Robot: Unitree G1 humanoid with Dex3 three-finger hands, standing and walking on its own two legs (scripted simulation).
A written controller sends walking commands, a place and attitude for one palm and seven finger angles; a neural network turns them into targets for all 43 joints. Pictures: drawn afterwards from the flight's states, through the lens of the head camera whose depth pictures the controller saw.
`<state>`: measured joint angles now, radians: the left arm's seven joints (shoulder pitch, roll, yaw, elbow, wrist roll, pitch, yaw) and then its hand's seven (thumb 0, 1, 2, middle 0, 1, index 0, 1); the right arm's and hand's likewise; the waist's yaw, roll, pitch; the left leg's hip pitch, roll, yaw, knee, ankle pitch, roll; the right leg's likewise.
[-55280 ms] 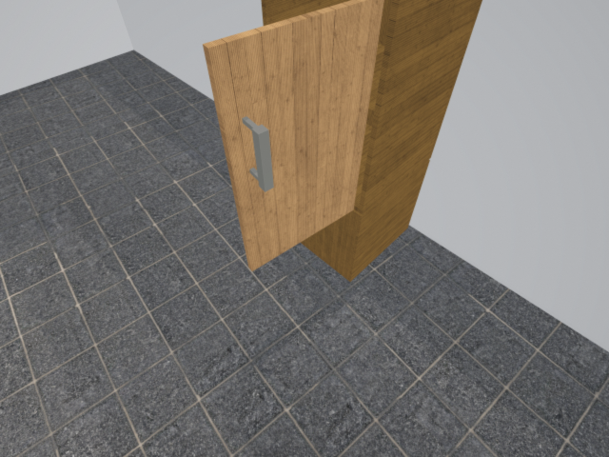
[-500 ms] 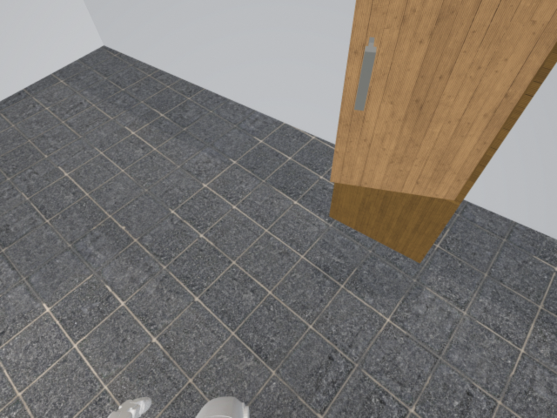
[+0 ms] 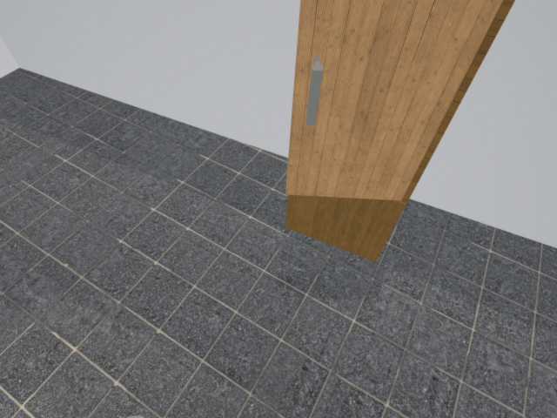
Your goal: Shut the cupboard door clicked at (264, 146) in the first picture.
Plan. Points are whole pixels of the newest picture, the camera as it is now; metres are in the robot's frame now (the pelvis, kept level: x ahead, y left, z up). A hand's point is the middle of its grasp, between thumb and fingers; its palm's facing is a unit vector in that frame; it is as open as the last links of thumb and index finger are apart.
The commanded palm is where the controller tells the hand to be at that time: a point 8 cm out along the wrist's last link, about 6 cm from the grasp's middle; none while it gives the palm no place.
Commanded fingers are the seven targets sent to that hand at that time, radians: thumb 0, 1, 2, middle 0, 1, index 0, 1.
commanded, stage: take the last steps up to it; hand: left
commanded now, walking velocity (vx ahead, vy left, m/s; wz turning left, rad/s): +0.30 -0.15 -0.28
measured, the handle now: (313, 91) +0.75 -0.05 +0.04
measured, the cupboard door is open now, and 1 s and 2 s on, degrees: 22 22 22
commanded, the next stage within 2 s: come to a stop and stand still in 0.78 s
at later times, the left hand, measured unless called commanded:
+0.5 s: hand (179, 416) +0.15 +0.17 -0.20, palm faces -0.11 -0.99 -0.12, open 7.4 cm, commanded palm none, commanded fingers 0.00 0.90 0.90 -0.20 -0.30 -0.20 -0.30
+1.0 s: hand (276, 271) +0.42 +0.02 -0.17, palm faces -0.21 -0.96 -0.21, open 7.3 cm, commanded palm none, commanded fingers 0.00 0.90 0.90 -0.20 -0.30 -0.20 -0.30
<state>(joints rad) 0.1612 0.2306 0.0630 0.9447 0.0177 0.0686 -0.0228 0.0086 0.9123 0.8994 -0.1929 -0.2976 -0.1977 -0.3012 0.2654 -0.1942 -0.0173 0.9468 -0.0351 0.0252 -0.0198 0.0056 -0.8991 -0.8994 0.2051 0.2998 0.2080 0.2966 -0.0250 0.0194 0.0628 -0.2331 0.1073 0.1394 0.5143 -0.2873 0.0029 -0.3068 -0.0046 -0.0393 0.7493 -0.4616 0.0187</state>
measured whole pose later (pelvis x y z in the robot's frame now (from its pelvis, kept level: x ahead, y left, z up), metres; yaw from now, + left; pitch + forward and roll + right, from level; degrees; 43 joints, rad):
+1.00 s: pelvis +0.30 -0.14 -0.01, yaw -9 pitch +0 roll +0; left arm 0.12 0.15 0.02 1.00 0.02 -0.03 0.01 0.00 0.91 0.90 -0.19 -0.30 -0.20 -0.30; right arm 0.30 -0.20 -0.05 1.06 -0.01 0.02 -0.02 0.01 -0.90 -0.90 0.20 0.30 0.20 0.30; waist -0.06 0.04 0.12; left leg -0.35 0.10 0.03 1.10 -0.51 -0.03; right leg -0.36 -0.02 -0.09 0.55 -0.20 -0.03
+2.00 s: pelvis +0.27 -0.12 +0.00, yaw -8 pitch -2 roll +0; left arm 0.23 0.17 0.02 1.10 0.01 0.01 0.03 0.01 0.94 0.90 -0.20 -0.30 -0.20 -0.30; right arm 0.31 -0.18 -0.02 1.13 -0.01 0.02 -0.03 0.01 -0.91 -0.90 0.20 0.30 0.20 0.30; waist -0.04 -0.01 0.03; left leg -0.21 0.06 0.01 0.47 -0.21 -0.04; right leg -0.08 0.02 -0.01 0.43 -0.32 -0.01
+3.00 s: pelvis +0.28 -0.08 -0.01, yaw -9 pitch +0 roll +0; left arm 0.27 0.22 0.01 1.06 0.02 0.00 0.03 0.01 0.91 0.90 -0.19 -0.30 -0.20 -0.30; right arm 0.21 -0.18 0.00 1.07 -0.02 -0.01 -0.01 0.01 -0.90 -0.90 0.20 0.30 0.20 0.30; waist 0.00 -0.03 0.01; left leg -0.26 -0.01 0.03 0.52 -0.25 0.02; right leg -0.15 -0.05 0.02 0.50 -0.35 0.04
